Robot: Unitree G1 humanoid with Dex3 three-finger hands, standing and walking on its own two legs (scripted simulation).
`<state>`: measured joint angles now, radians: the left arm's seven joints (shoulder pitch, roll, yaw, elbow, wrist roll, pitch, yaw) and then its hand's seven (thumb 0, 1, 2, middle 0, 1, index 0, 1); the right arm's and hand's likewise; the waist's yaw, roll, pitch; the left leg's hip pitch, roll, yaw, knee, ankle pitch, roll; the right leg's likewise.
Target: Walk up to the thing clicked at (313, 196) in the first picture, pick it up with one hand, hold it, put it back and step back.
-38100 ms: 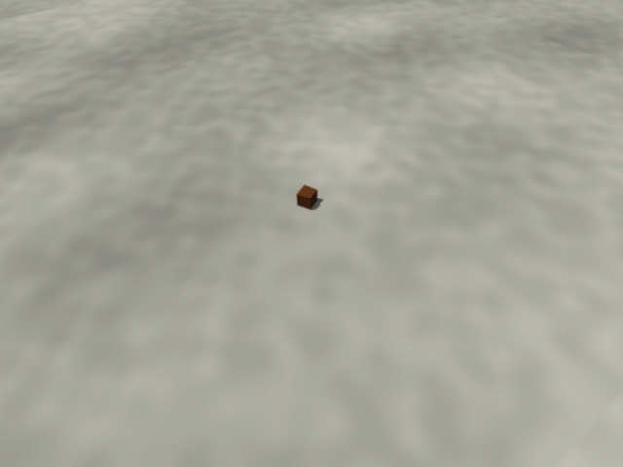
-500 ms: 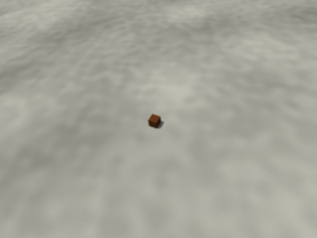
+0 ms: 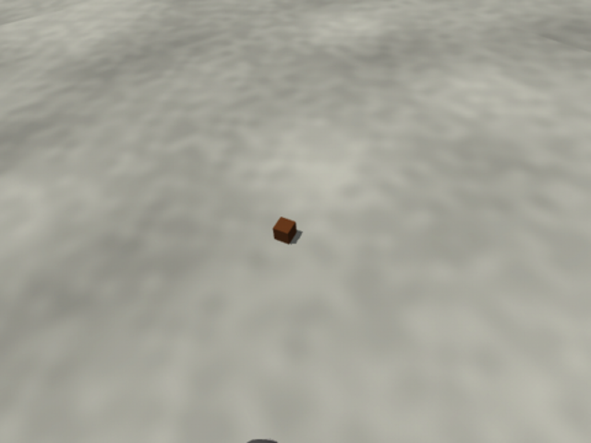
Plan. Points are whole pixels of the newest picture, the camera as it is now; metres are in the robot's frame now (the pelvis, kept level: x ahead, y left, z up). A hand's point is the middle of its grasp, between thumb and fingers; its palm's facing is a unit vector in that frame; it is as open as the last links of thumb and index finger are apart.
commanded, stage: step back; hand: left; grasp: from above
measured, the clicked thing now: (284, 230) +1.07 +0.18 -0.73
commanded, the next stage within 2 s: stand in 0.36 s
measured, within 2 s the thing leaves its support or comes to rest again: neither
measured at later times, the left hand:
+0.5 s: hand out of the picture +0.13 +0.27 -0.15, palm faces -0.04 -0.94 -0.34, open 7.4 cm
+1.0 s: hand out of the picture +0.12 +0.27 -0.14, palm faces -0.07 -0.94 -0.33, open 7.4 cm
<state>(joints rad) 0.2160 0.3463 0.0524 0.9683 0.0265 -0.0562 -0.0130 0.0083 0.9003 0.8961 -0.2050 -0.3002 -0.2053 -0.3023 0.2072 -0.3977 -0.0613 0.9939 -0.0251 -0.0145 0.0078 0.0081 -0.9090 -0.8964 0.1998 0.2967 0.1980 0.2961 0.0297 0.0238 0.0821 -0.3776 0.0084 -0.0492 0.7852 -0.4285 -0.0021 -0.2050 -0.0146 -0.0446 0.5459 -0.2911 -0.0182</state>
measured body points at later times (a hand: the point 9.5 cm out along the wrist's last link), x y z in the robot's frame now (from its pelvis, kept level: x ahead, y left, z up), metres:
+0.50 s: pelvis +0.04 +0.02 +0.01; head +0.05 +0.02 +0.46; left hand +0.13 +0.32 -0.12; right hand +0.15 -0.28 -0.12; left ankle +0.08 +0.15 -0.73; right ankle +0.01 -0.11 -0.73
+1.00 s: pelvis +0.03 +0.02 +0.01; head +0.04 +0.03 +0.46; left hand +0.12 +0.32 -0.12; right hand +0.09 -0.28 -0.12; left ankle +0.08 +0.15 -0.73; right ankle +0.01 -0.11 -0.73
